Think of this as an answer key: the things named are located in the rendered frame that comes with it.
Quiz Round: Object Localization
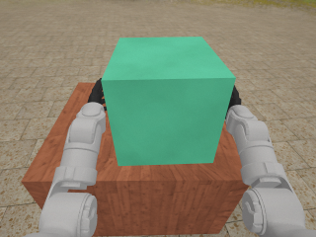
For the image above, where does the left robot hand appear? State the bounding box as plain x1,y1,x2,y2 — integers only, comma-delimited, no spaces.
87,78,107,111

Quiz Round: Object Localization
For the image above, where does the robot left upper arm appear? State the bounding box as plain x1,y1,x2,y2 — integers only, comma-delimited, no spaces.
23,192,98,237

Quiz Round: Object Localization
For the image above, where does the robot right forearm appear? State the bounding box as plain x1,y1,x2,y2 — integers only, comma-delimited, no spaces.
225,105,306,226

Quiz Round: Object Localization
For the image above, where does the robot left forearm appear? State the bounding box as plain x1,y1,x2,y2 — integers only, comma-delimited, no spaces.
39,102,106,231

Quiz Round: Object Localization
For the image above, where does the pedestal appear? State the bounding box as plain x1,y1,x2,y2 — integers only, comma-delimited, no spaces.
21,82,250,237

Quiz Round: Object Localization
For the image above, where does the right robot hand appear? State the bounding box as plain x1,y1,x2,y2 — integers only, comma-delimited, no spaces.
225,85,242,119

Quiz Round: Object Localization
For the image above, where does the carton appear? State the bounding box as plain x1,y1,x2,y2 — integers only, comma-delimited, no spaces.
101,37,236,166

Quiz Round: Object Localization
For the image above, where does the robot right upper arm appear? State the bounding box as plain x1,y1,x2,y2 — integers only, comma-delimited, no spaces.
242,188,316,237

